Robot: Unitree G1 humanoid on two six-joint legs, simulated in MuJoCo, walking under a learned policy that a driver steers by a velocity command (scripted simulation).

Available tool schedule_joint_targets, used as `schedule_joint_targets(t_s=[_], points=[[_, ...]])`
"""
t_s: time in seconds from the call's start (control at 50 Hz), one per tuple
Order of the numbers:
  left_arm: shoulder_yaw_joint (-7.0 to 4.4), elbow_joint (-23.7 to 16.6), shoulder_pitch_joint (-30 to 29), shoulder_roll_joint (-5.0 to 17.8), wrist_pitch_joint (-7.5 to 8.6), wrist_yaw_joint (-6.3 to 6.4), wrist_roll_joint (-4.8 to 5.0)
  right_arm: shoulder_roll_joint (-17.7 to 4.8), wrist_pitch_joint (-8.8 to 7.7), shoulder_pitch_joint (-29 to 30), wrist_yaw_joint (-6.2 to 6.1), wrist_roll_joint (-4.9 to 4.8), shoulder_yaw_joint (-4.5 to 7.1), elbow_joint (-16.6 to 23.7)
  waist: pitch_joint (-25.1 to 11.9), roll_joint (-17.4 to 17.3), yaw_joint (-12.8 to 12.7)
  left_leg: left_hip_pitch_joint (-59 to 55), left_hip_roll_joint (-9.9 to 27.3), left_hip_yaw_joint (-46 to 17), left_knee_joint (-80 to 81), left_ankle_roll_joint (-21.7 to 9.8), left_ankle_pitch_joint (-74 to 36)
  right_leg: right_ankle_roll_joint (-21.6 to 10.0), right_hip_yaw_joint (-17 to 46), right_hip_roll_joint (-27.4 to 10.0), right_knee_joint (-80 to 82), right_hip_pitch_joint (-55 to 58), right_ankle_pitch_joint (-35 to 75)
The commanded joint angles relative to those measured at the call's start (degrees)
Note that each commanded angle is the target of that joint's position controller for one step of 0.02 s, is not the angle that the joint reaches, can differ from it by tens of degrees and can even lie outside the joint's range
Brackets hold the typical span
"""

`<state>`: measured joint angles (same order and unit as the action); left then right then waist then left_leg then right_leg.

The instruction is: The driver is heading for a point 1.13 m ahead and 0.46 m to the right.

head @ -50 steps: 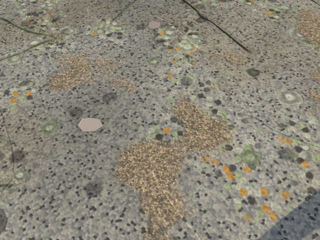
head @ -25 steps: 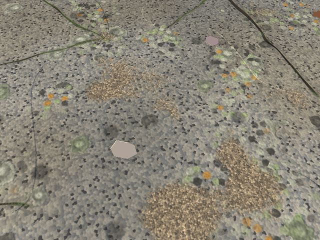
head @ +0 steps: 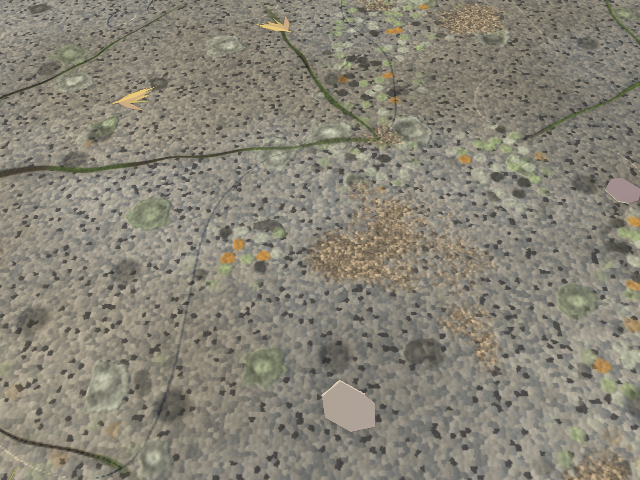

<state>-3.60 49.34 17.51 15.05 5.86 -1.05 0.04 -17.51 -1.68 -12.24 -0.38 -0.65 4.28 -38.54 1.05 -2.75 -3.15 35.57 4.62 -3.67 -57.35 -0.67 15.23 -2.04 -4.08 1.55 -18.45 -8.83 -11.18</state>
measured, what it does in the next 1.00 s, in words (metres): walks ahead, turning right: left foot, then right foot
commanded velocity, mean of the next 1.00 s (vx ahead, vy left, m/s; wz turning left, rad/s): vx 0.50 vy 0.00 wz -0.43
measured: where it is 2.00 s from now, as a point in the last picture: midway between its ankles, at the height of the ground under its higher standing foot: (491, 317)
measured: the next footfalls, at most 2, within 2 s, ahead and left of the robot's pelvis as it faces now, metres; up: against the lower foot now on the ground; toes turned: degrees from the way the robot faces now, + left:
left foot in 0.22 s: +0.28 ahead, +0.15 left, +0.00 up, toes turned -4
right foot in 0.72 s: +0.49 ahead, -0.18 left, +0.00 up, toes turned -25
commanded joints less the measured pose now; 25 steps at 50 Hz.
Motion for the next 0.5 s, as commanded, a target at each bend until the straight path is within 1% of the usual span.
schedule_joint_targets(t_s=[0.02,0.06,0.1,0.12,0.14,0.16,0.18,0.2,0.22,0.24,0.26,0.28,0.3,0.32,0.34,0.36,0.38,0.42,0.46,0.5], points=[[-1.84,-3.5,-3.4,9.3,0.39,0.11,1.02,-0.3,-1.89,3.5,0.63,0.57,-0.61,4.8,0.6,6.5,1.5,1.5,1.4,1.0,11.6,0.7,-7.9,-10.5,11.7,-13.5,10.1,1.0,13.2],[-2.08,-2.7,-1.2,10.5,-0.21,0.28,1.41,0.1,-2.64,7.6,1.23,0.19,-0.97,5.5,0.9,6.5,-0.1,-2.5,-0.4,2.5,18.9,1.5,-12.4,-9.6,10.0,-12.4,9.3,0.3,14.1],[-2.25,-1.7,1.8,11.4,-0.79,0.40,1.73,-0.7,-3.10,10.7,1.70,-0.33,-0.84,6.3,0.9,7.0,-1.1,-4.7,-1.8,2.9,23.1,1.8,-13.6,-9.3,11.2,-13.4,8.0,1.6,13.5],[-2.28,-1.3,2.7,11.6,-1.09,0.47,1.91,-1.3,-3.33,11.7,1.89,-0.52,-0.67,6.7,1.0,7.6,-1.2,-5.6,-2.2,2.6,24.8,1.6,-13.1,-8.9,12.2,-14.1,7.0,2.6,12.8],[-2.33,-1.0,3.1,11.8,-1.37,0.59,2.07,-2.1,-3.58,11.9,2.04,-0.65,-0.40,7.0,0.9,8.2,-0.6,-7.0,-2.4,2.1,26.6,1.0,-12.2,-8.3,13.4,-14.8,5.8,3.5,12.0],[-2.41,-0.8,3.0,12.0,-1.68,0.75,2.11,-3.0,-3.83,10.8,2.09,-0.72,0.00,6.8,0.4,8.8,0.6,-9.7,-2.7,2.0,28.3,0.4,-11.3,-7.6,14.4,-15.4,4.4,3.9,11.8],[-2.39,-0.7,2.4,12.1,-1.94,0.91,2.17,-4.0,-4.00,7.9,1.96,-0.65,0.55,5.9,-0.8,8.8,2.9,-15.1,-3.2,2.5,30.7,-0.6,-11.7,-6.5,14.0,-15.0,1.5,3.1,13.6],[-1.95,-0.7,2.6,10.9,-1.96,0.97,1.91,-6.0,-4.01,2.1,1.47,-0.21,1.72,4.1,-4.3,8.0,5.8,-24.9,-3.9,3.1,31.9,-2.0,-11.3,-5.0,12.3,-12.4,-5.2,1.0,18.3],[-0.76,-1.8,1.8,7.8,-1.72,0.85,1.02,-9.2,-3.98,-6.7,0.78,0.90,2.93,2.7,-11.2,5.3,10.0,-39.0,2.8,-2.5,30.1,-5.0,-11.6,-2.7,9.6,-9.1,-18.7,-6.4,12.5],[0.98,-3.6,6.0,1.8,-0.99,1.03,0.34,-14.3,-3.17,-12.1,0.18,2.23,4.03,2.2,-19.1,-8.7,9.5,-57.2,17.6,-23.0,32.0,-11.3,-6.3,1.5,4.0,-1.7,-39.3,-25.7,-10.5],[0.44,-3.7,6.8,4.9,-0.35,1.03,1.89,-11.6,-2.97,-13.4,0.44,1.91,3.28,1.6,-21.7,-12.8,9.8,-55.9,20.7,-36.2,37.9,-15.0,2.9,1.6,9.6,-1.5,-50.1,-32.9,-23.0],[-0.81,-4.1,4.1,9.0,-0.46,1.00,2.87,-7.9,-3.07,-10.4,0.60,1.09,2.09,1.3,-13.5,-8.6,9.3,-50.3,18.6,-29.2,39.1,-13.3,5.6,1.3,10.7,-4.4,-54.1,-37.0,-19.3],[-0.93,-4.6,1.3,8.9,-0.73,1.02,2.59,-5.5,-3.22,-7.3,0.72,0.74,1.33,1.3,-8.7,-6.6,8.2,-44.1,15.9,-21.6,40.4,-11.7,3.7,1.2,9.6,-6.4,-53.7,-36.8,-14.8],[-1.09,-4.7,-0.2,8.4,-1.15,1.12,1.98,-3.8,-3.41,-3.9,0.97,0.89,0.80,1.0,-5.3,-4.7,6.5,-38.1,13.7,-16.6,42.6,-10.9,0.4,1.3,9.2,-7.7,-51.6,-35.1,-11.2],[-1.38,-4.7,-0.1,7.8,-1.88,1.10,1.62,-2.4,-3.82,-1.6,1.12,1.11,0.45,0.7,-3.0,-5.1,4.8,-33.4,12.2,-12.3,44.6,-10.3,-3.9,1.4,9.8,-9.0,-49.4,-32.5,-8.7],[-1.27,-4.6,0.4,6.6,-2.67,0.97,1.74,-2.2,-4.17,0.0,1.16,1.26,0.54,0.4,-1.8,-4.9,3.6,-30.1,11.6,-9.1,46.5,-10.1,-6.7,1.7,9.8,-9.5,-48.5,-30.1,-7.0],[-1.04,-5.0,0.1,5.2,-3.28,0.85,1.78,-2.5,-4.59,0.5,1.08,1.27,0.83,-0.1,-1.1,-4.1,2.9,-28.4,11.7,-6.7,47.8,-10.5,-10.0,2.1,9.5,-9.7,-47.7,-29.5,-5.6],[-0.97,-6.2,-1.7,4.3,-4.03,0.74,1.50,-3.5,-5.09,0.6,0.67,1.40,1.37,-1.2,0.1,-2.1,2.4,-27.8,11.9,-2.2,49.4,-10.9,-14.7,2.8,9.9,-9.8,-44.8,-30.9,-2.0],[-0.77,-7.3,-4.1,3.9,-4.20,0.32,1.25,-4.5,-5.08,-0.1,0.23,1.47,1.82,-2.2,0.7,-0.9,2.7,-28.7,11.4,2.3,50.0,-10.6,-16.7,3.1,9.7,-9.7,-39.0,-31.8,3.6],[-0.39,-8.3,-7.3,3.2,-3.98,-0.50,1.21,-5.7,-4.84,-0.4,-0.11,1.31,2.16,-3.0,1.5,-0.6,3.6,-28.8,10.2,6.8,50.3,-9.6,-17.2,2.8,8.1,-9.2,-31.7,-30.1,9.7]])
